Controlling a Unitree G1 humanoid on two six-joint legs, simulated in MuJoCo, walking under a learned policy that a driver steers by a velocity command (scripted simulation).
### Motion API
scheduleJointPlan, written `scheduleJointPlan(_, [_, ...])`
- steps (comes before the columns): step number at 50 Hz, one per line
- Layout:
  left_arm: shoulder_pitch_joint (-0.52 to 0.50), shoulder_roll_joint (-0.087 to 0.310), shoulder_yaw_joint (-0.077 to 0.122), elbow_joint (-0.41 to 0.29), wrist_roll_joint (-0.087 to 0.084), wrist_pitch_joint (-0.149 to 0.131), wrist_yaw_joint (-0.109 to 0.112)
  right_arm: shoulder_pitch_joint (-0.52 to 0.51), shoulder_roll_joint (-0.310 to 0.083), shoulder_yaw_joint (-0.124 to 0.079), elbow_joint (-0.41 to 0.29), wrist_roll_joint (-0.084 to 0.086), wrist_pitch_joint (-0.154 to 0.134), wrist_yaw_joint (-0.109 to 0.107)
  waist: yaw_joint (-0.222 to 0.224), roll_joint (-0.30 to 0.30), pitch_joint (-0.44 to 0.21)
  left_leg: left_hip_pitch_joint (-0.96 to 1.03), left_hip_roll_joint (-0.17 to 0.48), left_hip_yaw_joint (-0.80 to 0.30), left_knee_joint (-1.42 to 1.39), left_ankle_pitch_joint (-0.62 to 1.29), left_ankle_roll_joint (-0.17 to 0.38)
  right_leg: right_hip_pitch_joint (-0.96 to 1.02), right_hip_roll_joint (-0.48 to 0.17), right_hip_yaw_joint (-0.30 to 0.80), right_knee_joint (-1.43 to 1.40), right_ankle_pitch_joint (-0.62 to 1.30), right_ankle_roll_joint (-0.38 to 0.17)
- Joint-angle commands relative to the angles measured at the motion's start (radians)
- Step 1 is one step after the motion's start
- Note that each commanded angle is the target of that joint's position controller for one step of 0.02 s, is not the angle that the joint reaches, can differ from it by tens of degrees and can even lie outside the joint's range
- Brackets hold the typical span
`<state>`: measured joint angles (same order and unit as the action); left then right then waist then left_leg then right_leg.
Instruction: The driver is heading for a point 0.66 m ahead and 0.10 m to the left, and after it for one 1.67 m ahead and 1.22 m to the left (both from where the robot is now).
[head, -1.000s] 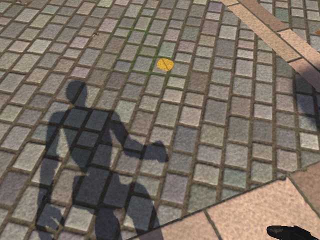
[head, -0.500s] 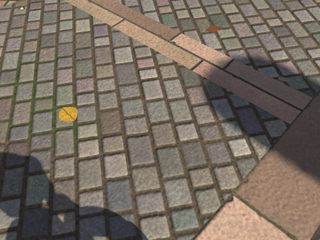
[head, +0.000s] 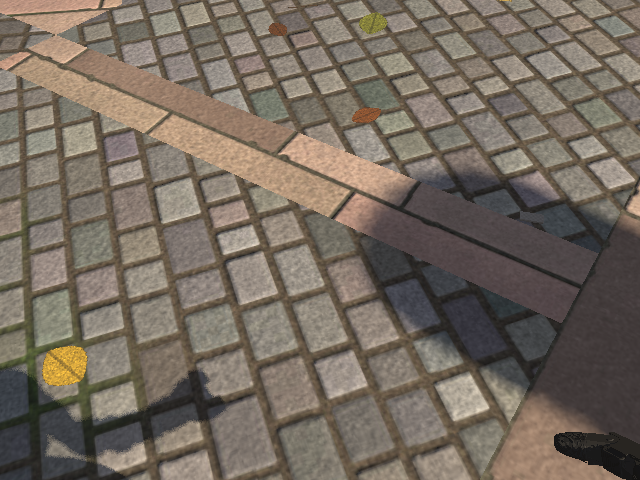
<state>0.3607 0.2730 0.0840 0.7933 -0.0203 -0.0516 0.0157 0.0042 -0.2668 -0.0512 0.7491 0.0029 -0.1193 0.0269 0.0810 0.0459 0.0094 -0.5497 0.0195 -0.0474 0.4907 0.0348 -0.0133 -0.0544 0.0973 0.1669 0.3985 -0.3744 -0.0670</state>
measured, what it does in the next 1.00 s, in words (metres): walks ahead: left foot, then right foot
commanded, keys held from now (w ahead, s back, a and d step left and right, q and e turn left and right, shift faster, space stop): w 0.54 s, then w+q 0.18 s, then q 0.28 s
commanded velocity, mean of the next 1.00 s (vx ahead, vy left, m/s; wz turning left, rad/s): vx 0.44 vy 0.00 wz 0.07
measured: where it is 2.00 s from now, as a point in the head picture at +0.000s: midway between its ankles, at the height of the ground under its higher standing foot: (351, 371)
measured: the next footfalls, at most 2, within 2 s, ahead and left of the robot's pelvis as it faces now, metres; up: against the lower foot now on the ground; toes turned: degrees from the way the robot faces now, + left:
left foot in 0.04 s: +0.20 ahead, +0.13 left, +0.00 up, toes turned -2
right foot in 0.58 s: +0.47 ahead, -0.13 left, +0.00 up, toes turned -4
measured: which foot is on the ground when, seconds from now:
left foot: up 0.00-0.02, down 0.04-0.58, up 0.60-1.00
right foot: down 0.00-0.06, up 0.08-0.56, down 0.58-1.00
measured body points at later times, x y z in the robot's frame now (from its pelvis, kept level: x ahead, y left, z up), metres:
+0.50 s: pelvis +0.27 +0.01 +0.01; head +0.30 +0.01 +0.45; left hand +0.51 +0.22 -0.07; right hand +0.23 -0.27 -0.12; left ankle +0.16 +0.13 -0.73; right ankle +0.42 -0.14 -0.70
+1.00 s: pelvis +0.50 -0.03 +0.00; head +0.54 -0.02 +0.45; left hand +0.54 +0.26 -0.12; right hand +0.71 -0.26 -0.10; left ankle +0.64 +0.11 -0.70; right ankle +0.43 -0.13 -0.73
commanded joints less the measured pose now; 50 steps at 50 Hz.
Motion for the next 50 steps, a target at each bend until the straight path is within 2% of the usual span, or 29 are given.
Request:
scheduleJointPlan(1, [0.004,0.136,0.030,-0.040,0.005,-0.001,0.006,0.032,-0.137,-0.043,-0.053,-0.002,-0.030,0.002,-0.076,-0.181,-0.031,0.162,-0.020,0.038,-0.052,-0.071,0.059,0.006,-0.254,0.167,0.050,0.542,-0.109])
scheduleJointPlan(2, [-0.009,0.107,0.018,-0.050,0.011,-0.001,0.001,0.151,-0.172,-0.058,-0.028,-0.015,-0.034,-0.002,-0.132,-0.158,-0.126,0.355,0.022,0.006,-0.032,-0.043,0.103,-0.038,-0.198,0.126,0.212,0.606,-0.081])
scheduleJointPlan(3, [0.031,0.068,0.000,-0.068,0.027,-0.005,0.002,0.310,-0.234,-0.073,-0.013,-0.025,-0.033,-0.005,-0.171,-0.025,-0.281,0.658,0.194,-0.205,0.013,-0.033,0.190,-0.230,-0.109,0.050,0.509,0.394,-0.036])
scheduleJointPlan(4, [0.173,0.015,-0.015,-0.061,-0.008,-0.018,-0.001,0.403,-0.272,-0.088,0.043,-0.018,-0.020,0.008,-0.123,0.310,-0.365,0.910,0.368,-0.665,-0.138,-0.298,0.327,-0.569,0.014,-0.013,0.807,-0.178,0.028])
scheduleJointPlan(5, [0.119,0.110,-0.002,-0.048,-0.022,-0.023,-0.001,0.392,-0.176,-0.063,0.035,0.012,-0.017,0.011,-0.155,0.180,-0.272,0.873,0.359,-0.720,-0.196,-0.526,0.296,-0.694,-0.042,0.053,0.914,-0.189,0.023])
scheduleJointPlan(6, [-0.008,0.148,0.007,-0.073,-0.020,-0.025,-0.003,0.321,-0.129,-0.048,0.022,0.014,-0.009,0.007,-0.167,0.073,-0.133,0.738,0.326,-0.566,-0.210,-0.509,0.255,-0.733,-0.082,0.024,0.922,-0.096,0.019])
scheduleJointPlan(7, [-0.081,0.137,0.004,-0.091,-0.003,-0.026,-0.002,0.263,-0.118,-0.039,0.009,0.000,-0.001,0.006,-0.146,-0.010,-0.061,0.601,0.284,-0.452,-0.231,-0.396,0.235,-0.701,-0.125,-0.020,0.881,-0.023,0.018])
scheduleJointPlan(8, [-0.104,0.123,0.006,-0.102,0.010,-0.030,-0.005,0.230,-0.105,-0.033,0.009,-0.009,0.001,0.005,-0.119,-0.008,-0.022,0.512,0.254,-0.385,-0.252,-0.291,0.238,-0.673,-0.160,-0.035,0.818,0.029,0.020])
scheduleJointPlan(9, [-0.091,0.109,0.007,-0.101,0.011,-0.029,-0.008,0.219,-0.090,-0.026,0.010,-0.016,-0.001,0.003,-0.095,0.018,-0.025,0.462,0.223,-0.327,-0.271,-0.216,0.230,-0.620,-0.188,-0.044,0.773,0.058,0.021])
scheduleJointPlan(11, [-0.068,0.075,0.001,-0.094,0.007,-0.023,-0.010,0.233,-0.091,-0.024,0.023,-0.008,-0.004,0.001,-0.081,0.049,-0.035,0.429,0.197,-0.251,-0.302,-0.127,0.237,-0.587,-0.201,-0.073,0.705,0.073,0.031])
scheduleJointPlan(14, [-0.152,0.050,-0.011,-0.127,0.017,-0.021,-0.008,0.269,-0.139,-0.036,0.044,0.002,-0.003,-0.009,-0.096,0.026,-0.012,0.425,0.204,-0.181,-0.343,-0.021,0.256,-0.636,-0.219,-0.100,0.553,0.164,0.059])
scheduleJointPlan(19, [-0.300,0.026,-0.025,-0.158,0.010,-0.031,-0.023,0.334,-0.159,-0.037,0.074,0.015,0.016,-0.019,-0.148,0.024,0.012,0.435,0.158,-0.056,-0.349,0.014,0.210,-0.571,-0.185,-0.144,0.262,0.407,0.069])
scheduleJointPlan(24, [-0.415,0.043,-0.024,-0.204,-0.002,-0.042,-0.049,0.403,-0.174,-0.038,0.112,0.021,0.040,-0.021,-0.172,0.037,0.049,0.542,0.219,-0.072,-0.296,0.030,0.196,-0.562,-0.153,-0.158,0.142,0.367,0.041])
scheduleJointPlan(26, [-0.387,0.067,-0.016,-0.205,0.000,-0.047,-0.056,0.393,-0.192,-0.043,0.116,0.023,0.051,-0.027,-0.137,0.051,0.032,0.585,0.237,-0.073,-0.238,0.136,0.177,-0.497,-0.136,-0.167,0.105,0.302,0.013])
scheduleJointPlan(27, [-0.317,0.089,-0.004,-0.187,0.004,-0.049,-0.054,0.372,-0.202,-0.045,0.113,0.025,0.056,-0.029,-0.089,0.054,-0.009,0.583,0.221,-0.049,-0.157,0.285,0.161,-0.385,-0.109,-0.192,0.073,0.298,-0.008])
scheduleJointPlan(28, [-0.181,0.132,0.019,-0.145,0.011,-0.049,-0.046,0.371,-0.184,-0.038,0.111,0.025,0.058,-0.031,-0.024,0.034,-0.096,0.526,0.173,-0.019,0.004,0.379,0.137,-0.168,-0.097,-0.199,0.055,0.320,-0.038])
scheduleJointPlan(29, [0.011,0.203,0.042,-0.112,0.026,-0.048,-0.034,0.355,-0.140,-0.017,0.082,0.005,0.055,-0.031,0.056,-0.045,-0.245,0.327,0.118,0.017,0.287,0.179,0.098,0.145,-0.258,-0.034,0.101,0.362,-0.103])
scheduleJointPlan(30, [0.074,0.281,0.058,-0.093,0.030,-0.040,-0.033,0.478,-0.019,0.020,0.065,0.004,0.035,-0.027,0.007,-0.307,-0.378,-0.078,-0.048,0.051,0.648,-0.471,0.034,0.483,-0.506,0.402,0.032,0.203,-0.247])
scheduleJointPlan(31, [0.094,0.187,0.034,-0.092,0.022,-0.036,-0.032,0.438,-0.110,-0.002,0.084,0.026,0.020,-0.024,0.046,-0.248,-0.379,-0.187,-0.027,-0.082,0.784,-0.615,0.040,0.447,-0.513,0.513,-0.050,0.075,-0.238])
scheduleJointPlan(32, [0.031,0.150,0.019,-0.092,0.019,-0.038,-0.029,0.350,-0.165,-0.020,0.053,0.046,0.015,-0.022,0.038,-0.196,-0.222,-0.244,0.017,-0.081,0.810,-0.536,0.048,0.321,-0.479,0.358,-0.075,0.094,-0.192])
scheduleJointPlan(33, [-0.038,0.125,0.009,-0.095,0.021,-0.039,-0.030,0.301,-0.156,-0.020,0.042,0.042,0.017,-0.024,0.005,-0.142,-0.145,-0.214,0.062,-0.056,0.770,-0.449,0.046,0.183,-0.436,0.237,-0.104,0.158,-0.164])
scheduleJointPlan(34, [-0.096,0.084,-0.002,-0.093,0.025,-0.044,-0.036,0.268,-0.145,-0.025,0.042,0.025,0.028,-0.028,-0.023,-0.102,-0.066,-0.180,0.085,-0.052,0.716,-0.389,0.046,0.063,-0.382,0.140,-0.151,0.210,-0.133])
scheduleJointPlan(35, [-0.129,0.083,-0.003,-0.090,0.031,-0.053,-0.036,0.310,-0.129,-0.028,0.044,0.026,0.042,-0.028,-0.067,-0.170,-0.061,-0.116,0.111,-0.062,0.691,-0.339,0.038,-0.010,-0.378,0.085,-0.186,0.246,-0.136])
scheduleJointPlan(37, [-0.162,0.070,-0.001,-0.075,0.033,-0.070,-0.039,0.339,-0.096,-0.027,0.058,0.029,0.068,-0.029,-0.095,-0.153,-0.024,-0.058,0.113,-0.060,0.667,-0.308,0.019,-0.101,-0.359,-0.012,-0.234,0.387,-0.141])
scheduleJointPlan(39, [-0.186,0.091,0.006,-0.061,0.041,-0.076,-0.031,0.317,-0.086,-0.031,0.042,0.020,0.084,-0.036,-0.118,-0.115,0.003,-0.075,0.097,-0.057,0.621,-0.269,-0.003,-0.132,-0.355,-0.122,-0.219,0.674,-0.138])
scheduleJointPlan(42, [-0.195,0.118,0.013,-0.047,0.040,-0.061,-0.005,0.261,-0.061,-0.025,0.006,0.007,0.086,-0.025,-0.114,-0.118,0.000,-0.050,0.087,-0.008,0.428,-0.105,-0.016,-0.137,-0.319,-0.262,-0.204,0.777,-0.114])
scheduleJointPlan(44, [-0.182,0.134,0.016,-0.039,0.035,-0.047,0.009,0.184,-0.041,-0.016,-0.025,0.005,0.084,-0.009,-0.080,-0.113,-0.002,-0.007,0.072,0.036,0.292,0.000,-0.009,-0.126,-0.307,-0.315,-0.192,0.772,-0.104])
scheduleJointPlan(47, [-0.149,0.161,0.024,-0.021,0.020,-0.022,0.019,0.124,-0.055,-0.021,-0.073,0.003,0.089,0.015,-0.055,-0.110,-0.020,-0.005,0.057,0.058,0.189,-0.003,0.009,-0.025,-0.346,-0.323,-0.138,0.777,-0.101])
scheduleJointPlan(50, [-0.168,0.183,0.034,-0.022,-0.003,0.005,0.027,0.125,-0.093,-0.039,-0.109,-0.002,0.096,0.032,-0.074,-0.130,-0.031,0.011,0.030,0.086,0.143,-0.143,0.051,0.046,-0.381,-0.317,-0.022,0.844,-0.077])
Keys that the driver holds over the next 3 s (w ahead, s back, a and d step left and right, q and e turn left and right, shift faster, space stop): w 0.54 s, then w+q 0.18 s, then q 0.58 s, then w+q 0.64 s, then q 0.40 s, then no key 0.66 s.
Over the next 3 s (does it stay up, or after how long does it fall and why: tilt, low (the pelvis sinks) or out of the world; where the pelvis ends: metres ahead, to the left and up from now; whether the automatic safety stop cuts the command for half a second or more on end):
stays up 0.87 0.27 0.00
